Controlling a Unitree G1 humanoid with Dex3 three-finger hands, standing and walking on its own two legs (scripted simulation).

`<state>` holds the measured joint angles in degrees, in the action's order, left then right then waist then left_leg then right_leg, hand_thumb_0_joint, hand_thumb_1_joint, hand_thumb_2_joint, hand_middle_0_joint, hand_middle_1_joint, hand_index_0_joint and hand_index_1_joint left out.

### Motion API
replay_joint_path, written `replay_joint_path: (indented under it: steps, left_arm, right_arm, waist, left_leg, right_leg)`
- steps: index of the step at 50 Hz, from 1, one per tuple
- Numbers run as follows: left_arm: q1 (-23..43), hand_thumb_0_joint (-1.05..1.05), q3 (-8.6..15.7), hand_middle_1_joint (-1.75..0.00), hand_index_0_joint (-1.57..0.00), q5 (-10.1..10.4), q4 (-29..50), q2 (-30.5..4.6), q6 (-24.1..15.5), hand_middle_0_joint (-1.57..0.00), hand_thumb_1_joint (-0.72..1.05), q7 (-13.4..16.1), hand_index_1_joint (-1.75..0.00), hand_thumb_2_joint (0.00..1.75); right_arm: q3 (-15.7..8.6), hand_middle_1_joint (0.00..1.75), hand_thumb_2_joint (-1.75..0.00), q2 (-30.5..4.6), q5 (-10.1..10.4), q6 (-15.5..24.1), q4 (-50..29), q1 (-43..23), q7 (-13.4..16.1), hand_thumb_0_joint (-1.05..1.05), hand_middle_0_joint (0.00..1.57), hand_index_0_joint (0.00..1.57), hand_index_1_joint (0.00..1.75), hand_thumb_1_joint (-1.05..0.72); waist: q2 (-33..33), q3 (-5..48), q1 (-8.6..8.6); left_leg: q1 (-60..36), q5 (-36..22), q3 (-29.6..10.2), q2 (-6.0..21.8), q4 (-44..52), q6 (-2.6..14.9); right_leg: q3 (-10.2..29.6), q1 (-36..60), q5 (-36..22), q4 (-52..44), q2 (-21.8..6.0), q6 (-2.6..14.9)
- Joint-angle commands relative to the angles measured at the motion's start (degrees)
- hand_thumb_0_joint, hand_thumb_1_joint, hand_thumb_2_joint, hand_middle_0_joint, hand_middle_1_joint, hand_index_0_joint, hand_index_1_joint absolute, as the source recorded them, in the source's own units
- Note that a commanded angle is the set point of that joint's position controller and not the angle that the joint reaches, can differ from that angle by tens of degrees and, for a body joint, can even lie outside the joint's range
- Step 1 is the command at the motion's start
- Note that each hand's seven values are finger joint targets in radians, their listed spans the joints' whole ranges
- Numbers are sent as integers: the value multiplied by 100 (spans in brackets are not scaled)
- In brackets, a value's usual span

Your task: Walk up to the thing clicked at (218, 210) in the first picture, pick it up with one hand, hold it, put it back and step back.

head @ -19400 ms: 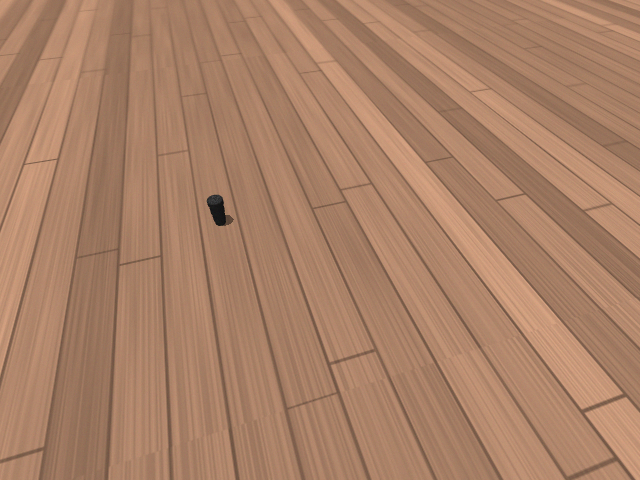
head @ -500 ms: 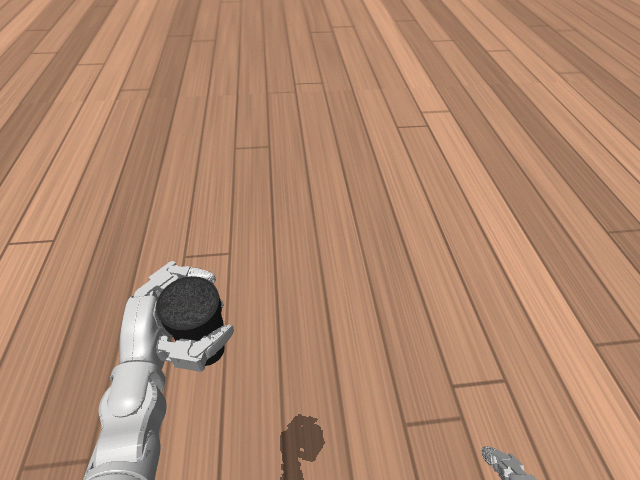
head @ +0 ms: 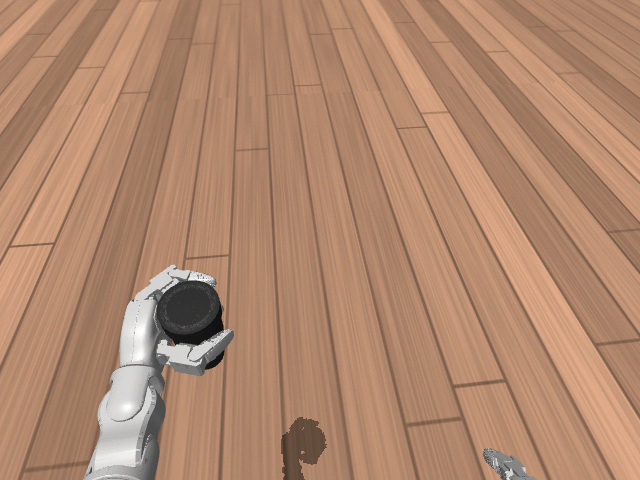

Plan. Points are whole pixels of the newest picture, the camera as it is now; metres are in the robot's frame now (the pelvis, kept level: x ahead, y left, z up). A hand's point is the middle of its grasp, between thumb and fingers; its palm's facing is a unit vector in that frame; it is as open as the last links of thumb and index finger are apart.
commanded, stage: hold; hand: left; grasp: from the side
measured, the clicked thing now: (198, 332) +0.32 +0.17 +0.01
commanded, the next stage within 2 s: crouch in 0.26 s
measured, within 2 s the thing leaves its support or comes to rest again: neither
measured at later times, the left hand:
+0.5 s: hand (198, 323) +0.33 +0.16 +0.04, palm faces +0.07 -1.00 -0.02, open 9.2 cm
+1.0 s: hand (219, 368) +0.35 +0.18 -0.16, palm faces +0.09 -1.00 -0.02, open 9.2 cm
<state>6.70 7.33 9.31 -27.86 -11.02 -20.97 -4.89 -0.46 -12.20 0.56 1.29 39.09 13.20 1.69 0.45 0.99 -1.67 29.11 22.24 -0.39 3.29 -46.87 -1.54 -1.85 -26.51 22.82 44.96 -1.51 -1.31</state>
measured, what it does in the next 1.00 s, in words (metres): lowers itself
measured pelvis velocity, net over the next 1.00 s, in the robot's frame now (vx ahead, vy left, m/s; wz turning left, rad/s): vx -0.03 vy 0.00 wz -0.02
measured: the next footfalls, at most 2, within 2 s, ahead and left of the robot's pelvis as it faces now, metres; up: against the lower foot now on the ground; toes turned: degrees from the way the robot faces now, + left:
none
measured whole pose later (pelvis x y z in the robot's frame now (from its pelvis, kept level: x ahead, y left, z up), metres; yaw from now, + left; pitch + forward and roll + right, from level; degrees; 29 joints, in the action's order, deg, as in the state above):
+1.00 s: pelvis -0.03 +0.00 -0.14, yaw -1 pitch +26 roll -3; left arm 20.7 15.5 7.9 -51.8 -14.3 -42.3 -7.4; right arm -1.5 -14.6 -3.3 2.3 40.2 9.5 -2.1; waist -0.6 10.5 -4.7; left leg 78.2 35.2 -3.4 3.8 -87.0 -2.2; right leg -2.2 -75.1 36.4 85.3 -1.1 -1.0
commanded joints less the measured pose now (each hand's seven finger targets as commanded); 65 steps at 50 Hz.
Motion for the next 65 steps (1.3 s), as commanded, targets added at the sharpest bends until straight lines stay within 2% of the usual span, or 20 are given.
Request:
replay_joint_path:
  steps: [1,6,8,12,14,18,20,27,34,38,40,41,43,46,50,53,56,58,62,65]
  left_arm:
    - [2059,0,361,-135,-123,132,1728,-747,-649,-122,23,80,-135,118]
    - [2230,0,427,-135,-125,86,1870,-907,-687,-124,27,78,-135,119]
    - [2028,0,263,-137,-125,79,1520,-686,-619,-124,25,67,-137,120]
    - [2271,0,443,-136,-125,99,1702,-919,-688,-124,24,31,-136,119]
    - [2050,0,243,-137,-125,106,1526,-672,-666,-124,24,13,-137,119]
    - [2135,0,301,-138,-128,147,1873,-786,-686,-127,32,32,-139,122]
    - [2110,0,171,-131,-125,98,1719,-651,-652,-124,38,67,-130,117]
    - [2069,0,443,-132,-124,34,1053,-662,-841,-123,33,206,-132,119]
    - [2399,0,666,-133,-124,-21,129,-755,-1524,-123,29,47,-133,118]
    - [2661,0,850,-134,-124,-16,-366,-859,-2041,-123,26,-62,-134,119]
    - [2717,0,698,-136,-127,15,-648,-711,-2304,-125,26,-157,-136,121]
    - [2818,0,917,-136,-127,20,-668,-945,-2455,-126,25,-162,-136,120]
    - [2941,0,816,-136,-127,0,-816,-926,-2640,-126,25,-235,-136,121]
    - [3246,0,994,-134,-126,8,-848,-1216,-2826,-126,22,-272,-135,121]
    - [3357,0,1396,-134,-124,36,-848,-1526,-2891,-125,24,-117,-136,124]
    - [3497,0,1452,-137,-125,2,-859,-1565,-2922,-126,28,-122,-138,128]
    - [3832,0,1294,-140,-128,-105,-1133,-1448,-2916,-129,30,-182,-141,130]
    - [4060,0,1270,-140,-128,-126,-1396,-1444,-2924,-129,29,-226,-142,130]
    - [4357,0,1643,-141,-128,-242,-1809,-1901,-3022,-128,28,-222,-143,132]
    - [4455,0,1770,-143,-129,-272,-2148,-1922,-3084,-129,25,-201,-145,134]
  right_arm:
    - [-248,30,-91,-760,-11,260,-751,-249,73,0,20,20,30,-92]
    - [-228,30,-91,-730,-24,250,-744,-242,77,0,20,20,30,-92]
    - [-232,30,-91,-742,-17,243,-715,-223,89,0,20,20,30,-92]
    - [-258,30,-91,-771,-10,261,-762,-283,69,0,20,20,30,-93]
    - [-237,30,-91,-742,-8,261,-766,-283,66,0,20,20,30,-92]
    - [-240,30,-91,-763,-4,280,-755,-227,65,0,20,20,30,-92]
    - [-258,30,-90,-773,-31,298,-679,-159,52,0,20,20,30,-88]
    - [-301,30,-90,-769,-60,251,-630,-238,-48,0,20,20,30,-89]
    - [-360,30,-90,-803,-190,249,-479,-132,-165,0,20,20,30,-89]
    - [-385,30,-91,-860,-261,288,-478,-90,-250,0,20,20,30,-89]
    - [-377,30,-91,-901,-301,326,-467,-119,-297,0,20,20,30,-90]
    - [-367,30,-91,-919,-321,334,-468,-113,-307,0,20,20,30,-90]
    - [-360,30,-91,-965,-345,346,-447,-99,-322,0,20,20,30,-90]
    - [-355,30,-91,-1060,-378,332,-411,-110,-336,0,20,20,30,-90]
    - [-337,30,-91,-1096,-436,237,-414,-121,-368,0,20,20,30,-91]
    - [-358,30,-92,-1177,-482,163,-333,-125,-409,0,20,20,30,-92]
    - [-370,30,-92,-1194,-532,134,-213,-40,-437,0,20,20,30,-92]
    - [-356,30,-92,-1187,-551,141,-150,-49,-460,0,20,20,30,-92]
    - [-287,30,-91,-1229,-640,130,-145,-122,-539,0,20,20,30,-91]
    - [-221,30,-91,-1208,-694,105,-85,-132,-601,0,20,20,30,-92]
  waist:
    - [90,1621,-27]
    - [302,1743,25]
    - [91,1517,-45]
    - [352,1681,52]
    - [153,1624,6]
    - [320,1892,16]
    - [290,1752,-58]
    - [47,1269,-2]
    - [-50,1790,-128]
    - [140,2186,-177]
    - [168,2597,-255]
    - [242,2841,-210]
    - [431,3161,-247]
    - [702,3634,-196]
    - [711,4133,-80]
    - [800,4485,-144]
    - [780,4599,-388]
    - [570,4536,-491]
    - [708,4554,-421]
    - [593,4481,-450]
  left_leg:
    - [-868,-1261,118,-239,651,159]
    - [-904,-1376,121,-252,624,138]
    - [-829,-1211,120,-246,659,163]
    - [-865,-1032,116,-253,703,134]
    - [-830,-1061,106,-248,689,140]
    - [-1073,-1545,96,-225,611,121]
    - [-1057,-1539,46,-187,624,107]
    - [-390,-988,73,-226,491,159]
    - [415,-963,50,-241,-452,211]
    - [1237,-484,-31,-268,-1213,188]
    - [1677,-499,-89,-261,-1786,203]
    - [1884,-537,-96,-269,-2072,213]
    - [2211,-566,-174,-257,-2481,192]
    - [2674,-520,-217,-246,-3046,177]
    - [3367,-539,-198,-235,-3600,186]
    - [3494,-804,-270,-211,-4025,187]
    - [3820,-792,-333,-187,-4497,207]
    - [4328,-442,-302,-180,-4802,240]
    - [4969,-6,-254,-200,-5292,212]
    - [5613,318,-196,-209,-5715,230]
  right_leg:
    - [-55,405,-1550,-654,160,118]
    - [-42,500,-1624,-621,157,137]
    - [-41,377,-1517,-665,154,121]
    - [-57,392,-1288,-662,151,155]
    - [-68,370,-1319,-660,168,153]
    - [-82,460,-1719,-569,184,149]
    - [-114,284,-1670,-519,218,162]
    - [-67,-56,-1249,-428,152,153]
    - [56,-872,-1312,341,112,141]
    - [52,-1857,-751,1127,152,208]
    - [15,-2479,-690,1672,172,227]
    - [37,-2661,-713,1917,165,223]
    - [4,-3196,-652,2406,172,256]
    - [16,-3845,-502,3011,203,283]
    - [153,-4131,-484,3510,190,268]
    - [18,-4685,-609,4059,241,304]
    - [-60,-5249,-592,4519,264,315]
    - [-20,-5467,-388,4678,276,296]
    - [-68,-5948,83,5224,275,318]
    - [-53,-6222,332,5526,272,298]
